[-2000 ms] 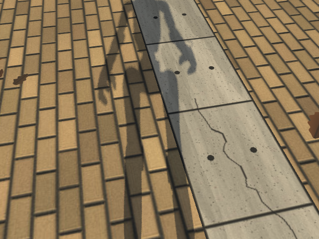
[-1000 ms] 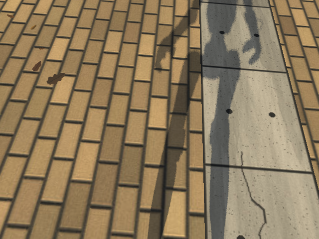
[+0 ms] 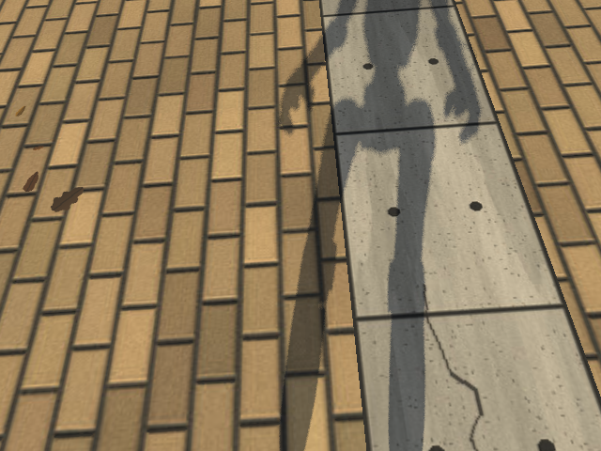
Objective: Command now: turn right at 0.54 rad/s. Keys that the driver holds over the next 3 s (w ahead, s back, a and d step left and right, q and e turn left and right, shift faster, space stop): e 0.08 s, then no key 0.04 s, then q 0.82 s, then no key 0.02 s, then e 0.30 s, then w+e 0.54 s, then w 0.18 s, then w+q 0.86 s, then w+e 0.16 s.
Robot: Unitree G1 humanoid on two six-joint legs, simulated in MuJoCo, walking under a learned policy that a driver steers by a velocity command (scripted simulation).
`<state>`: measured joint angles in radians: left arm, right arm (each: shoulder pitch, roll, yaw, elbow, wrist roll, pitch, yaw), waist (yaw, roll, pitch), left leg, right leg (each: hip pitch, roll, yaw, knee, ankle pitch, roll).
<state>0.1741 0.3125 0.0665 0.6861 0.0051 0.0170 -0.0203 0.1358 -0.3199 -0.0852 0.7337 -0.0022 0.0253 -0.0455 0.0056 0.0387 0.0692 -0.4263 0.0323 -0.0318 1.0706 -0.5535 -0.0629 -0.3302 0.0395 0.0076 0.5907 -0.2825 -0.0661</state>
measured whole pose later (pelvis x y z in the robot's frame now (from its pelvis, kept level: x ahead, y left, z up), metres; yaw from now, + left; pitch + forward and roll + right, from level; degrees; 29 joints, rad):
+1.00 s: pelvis +0.00 +0.07 +0.01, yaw +17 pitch +2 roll -1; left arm 0.15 0.34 0.09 0.72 0.00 0.03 0.03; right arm 0.16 -0.30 -0.06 0.62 0.00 0.02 0.01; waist 0.01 -0.04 0.07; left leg -0.30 -0.03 -0.01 0.54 -0.26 0.05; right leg -0.49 -0.03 -0.01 1.09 -0.50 0.06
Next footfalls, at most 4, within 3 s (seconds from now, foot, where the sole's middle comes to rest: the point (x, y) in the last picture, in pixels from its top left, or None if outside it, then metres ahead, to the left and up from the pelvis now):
0.34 left None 0.06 0.15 -0.77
0.88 left None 0.03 0.17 -0.77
1.32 right None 0.06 -0.05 -0.77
1.68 left None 0.21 0.23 -0.77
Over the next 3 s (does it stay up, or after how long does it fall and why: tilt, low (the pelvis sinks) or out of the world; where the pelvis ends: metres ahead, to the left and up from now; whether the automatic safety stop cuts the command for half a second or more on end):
stays up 0.78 0.14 0.02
